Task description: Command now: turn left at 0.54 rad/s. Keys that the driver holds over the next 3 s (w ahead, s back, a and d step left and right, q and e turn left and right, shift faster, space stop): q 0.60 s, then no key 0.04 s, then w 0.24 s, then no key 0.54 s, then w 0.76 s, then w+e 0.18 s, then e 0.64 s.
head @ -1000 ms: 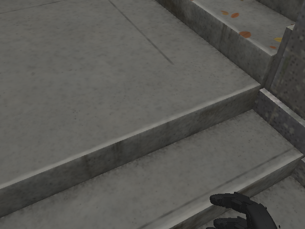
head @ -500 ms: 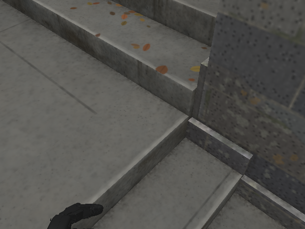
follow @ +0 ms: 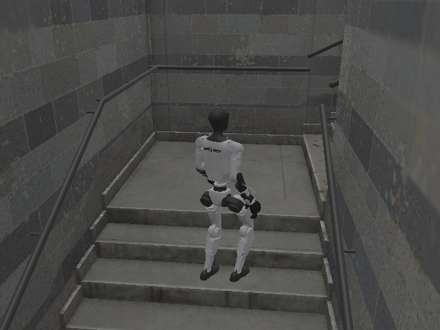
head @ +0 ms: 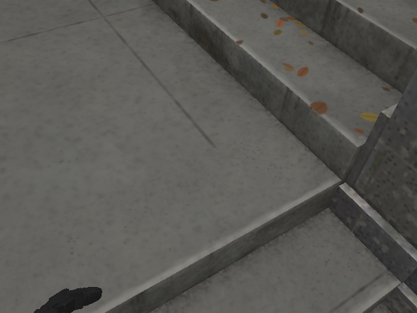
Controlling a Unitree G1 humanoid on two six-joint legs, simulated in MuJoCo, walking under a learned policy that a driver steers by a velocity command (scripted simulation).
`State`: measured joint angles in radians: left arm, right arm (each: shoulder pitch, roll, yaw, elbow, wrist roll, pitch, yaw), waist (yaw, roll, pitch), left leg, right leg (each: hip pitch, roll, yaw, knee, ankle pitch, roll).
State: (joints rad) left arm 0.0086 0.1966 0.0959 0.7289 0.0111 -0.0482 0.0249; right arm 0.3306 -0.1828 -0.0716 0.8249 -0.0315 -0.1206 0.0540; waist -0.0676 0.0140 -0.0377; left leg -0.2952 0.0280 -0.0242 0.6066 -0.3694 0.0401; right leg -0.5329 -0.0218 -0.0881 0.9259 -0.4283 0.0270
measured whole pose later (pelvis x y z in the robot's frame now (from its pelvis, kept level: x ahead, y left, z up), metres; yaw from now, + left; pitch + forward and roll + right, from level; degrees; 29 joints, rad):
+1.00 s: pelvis +0.01 +0.00 +0.00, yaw +27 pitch +5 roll +1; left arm 0.23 0.24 0.03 0.82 0.03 -0.05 -0.05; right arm 0.36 -0.20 -0.05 0.76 -0.04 -0.10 0.04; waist -0.03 -0.03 -0.09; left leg -0.22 -0.03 0.06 0.49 -0.36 0.06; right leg -0.42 -0.10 -0.08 1.07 -0.51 -0.03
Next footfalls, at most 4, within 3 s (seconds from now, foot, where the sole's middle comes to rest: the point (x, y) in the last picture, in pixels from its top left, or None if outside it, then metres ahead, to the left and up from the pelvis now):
0.38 right None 0.03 -0.15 -0.77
0.92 left None -0.07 0.08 -0.77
1.32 right None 0.30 0.04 -0.62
2.06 left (8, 306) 0.44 0.45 -0.47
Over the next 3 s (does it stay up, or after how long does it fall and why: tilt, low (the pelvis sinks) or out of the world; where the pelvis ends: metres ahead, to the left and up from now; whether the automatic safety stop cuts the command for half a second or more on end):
stays up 0.65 0.40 0.31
